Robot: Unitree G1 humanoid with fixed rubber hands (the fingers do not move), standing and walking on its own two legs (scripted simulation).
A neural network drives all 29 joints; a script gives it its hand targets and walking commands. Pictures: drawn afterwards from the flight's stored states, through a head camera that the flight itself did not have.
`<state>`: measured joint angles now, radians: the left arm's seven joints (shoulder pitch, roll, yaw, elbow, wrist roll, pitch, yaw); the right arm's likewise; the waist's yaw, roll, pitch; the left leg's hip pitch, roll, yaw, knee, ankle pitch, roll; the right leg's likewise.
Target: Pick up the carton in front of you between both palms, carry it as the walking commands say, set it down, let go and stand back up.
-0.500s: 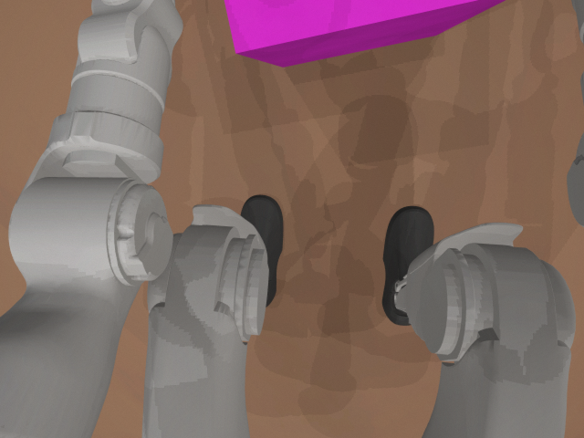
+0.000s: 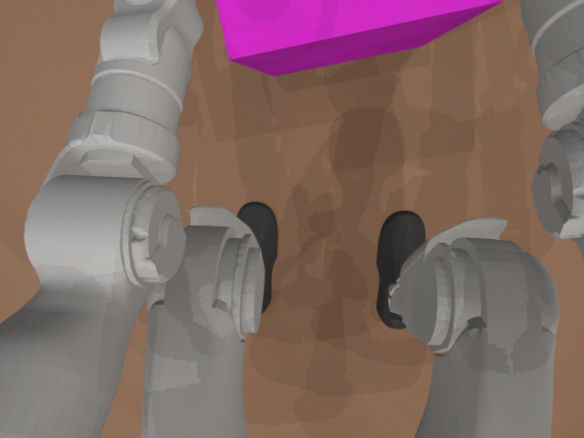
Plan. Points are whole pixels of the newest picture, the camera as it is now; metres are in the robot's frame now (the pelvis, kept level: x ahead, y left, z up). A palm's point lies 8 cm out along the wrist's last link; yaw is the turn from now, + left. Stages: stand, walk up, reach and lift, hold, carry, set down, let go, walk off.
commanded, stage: reach and lift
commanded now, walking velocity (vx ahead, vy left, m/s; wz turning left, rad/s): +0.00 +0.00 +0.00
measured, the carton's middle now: out of the picture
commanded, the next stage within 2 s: none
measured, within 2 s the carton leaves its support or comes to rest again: leaves its support in 0.30 s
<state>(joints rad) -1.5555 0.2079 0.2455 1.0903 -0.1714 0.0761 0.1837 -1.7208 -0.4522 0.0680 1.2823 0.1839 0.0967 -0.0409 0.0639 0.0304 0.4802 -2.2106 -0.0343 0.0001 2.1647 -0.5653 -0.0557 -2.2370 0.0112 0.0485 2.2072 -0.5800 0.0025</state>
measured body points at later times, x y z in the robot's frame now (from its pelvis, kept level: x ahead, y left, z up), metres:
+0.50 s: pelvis +0.01 +0.01 +0.01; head +0.35 -0.04 +0.31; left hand +0.56 +0.14 -0.10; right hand +0.57 -0.16 -0.10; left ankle +0.12 +0.14 -0.34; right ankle +0.11 -0.12 -0.34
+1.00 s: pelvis +0.00 +0.01 +0.13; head +0.27 -0.02 +0.48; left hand +0.52 +0.14 +0.06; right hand +0.52 -0.16 +0.06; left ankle +0.12 +0.14 -0.34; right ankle +0.11 -0.12 -0.34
